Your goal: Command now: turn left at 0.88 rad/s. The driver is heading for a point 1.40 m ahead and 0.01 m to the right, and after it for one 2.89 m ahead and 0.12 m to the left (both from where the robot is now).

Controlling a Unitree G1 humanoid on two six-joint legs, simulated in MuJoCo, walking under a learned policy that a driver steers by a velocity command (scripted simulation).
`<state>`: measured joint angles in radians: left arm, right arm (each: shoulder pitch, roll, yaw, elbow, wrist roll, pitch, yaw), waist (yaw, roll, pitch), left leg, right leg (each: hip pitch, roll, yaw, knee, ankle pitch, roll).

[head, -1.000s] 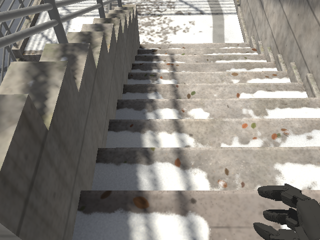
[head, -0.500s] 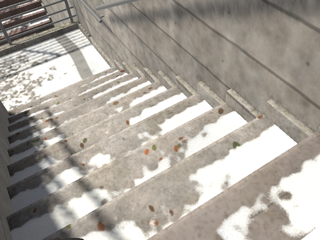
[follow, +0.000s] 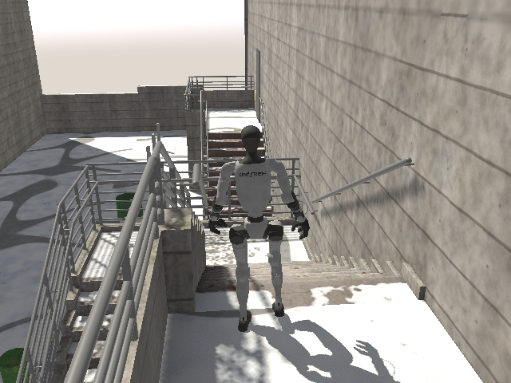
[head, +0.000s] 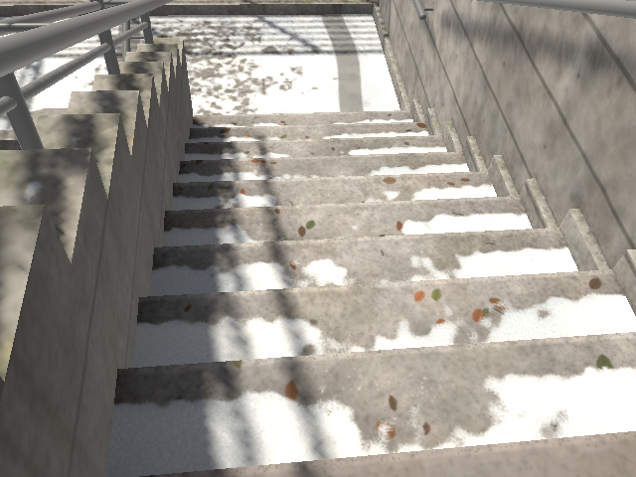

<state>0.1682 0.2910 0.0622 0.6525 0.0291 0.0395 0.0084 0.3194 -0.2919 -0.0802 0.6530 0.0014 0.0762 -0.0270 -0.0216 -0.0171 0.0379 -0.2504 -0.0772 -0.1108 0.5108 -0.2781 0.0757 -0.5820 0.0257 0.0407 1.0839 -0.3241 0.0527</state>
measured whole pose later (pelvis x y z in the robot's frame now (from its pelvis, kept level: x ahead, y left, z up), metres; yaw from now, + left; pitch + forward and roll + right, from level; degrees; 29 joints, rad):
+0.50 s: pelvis +0.01 -0.03 +0.00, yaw +24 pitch +1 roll +2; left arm 0.19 0.25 0.02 0.62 0.03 0.02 0.04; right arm 0.18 -0.33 -0.09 0.68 -0.03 0.08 0.05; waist 0.01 0.03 0.06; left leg -0.47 -0.11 -0.11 1.14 -0.41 -0.05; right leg -0.26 -0.01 -0.03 0.45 -0.20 -0.05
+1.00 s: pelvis +0.10 +0.05 -0.01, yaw +7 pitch +1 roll +1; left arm 0.17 0.29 0.10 0.65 0.04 0.08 -0.07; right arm 0.43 -0.24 -0.05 0.81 -0.02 -0.06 -0.04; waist -0.05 -0.05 0.03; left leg 0.07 -0.02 0.23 0.28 -0.36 0.02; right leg -0.77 0.01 0.04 1.17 -0.17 -0.06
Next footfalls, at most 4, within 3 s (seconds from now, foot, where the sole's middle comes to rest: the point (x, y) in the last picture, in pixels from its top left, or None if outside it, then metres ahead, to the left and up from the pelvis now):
0.24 right None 0.11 -0.10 -0.78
0.70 left None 0.00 0.13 -0.78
1.24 right None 0.37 -0.03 -0.78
1.66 left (271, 396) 0.71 0.08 -0.95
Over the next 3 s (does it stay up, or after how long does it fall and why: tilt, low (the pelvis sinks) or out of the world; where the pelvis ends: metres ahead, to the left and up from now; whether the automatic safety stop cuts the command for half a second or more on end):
stays up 1.56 -0.22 -0.70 its command is cut before an obstacle after 0.4 s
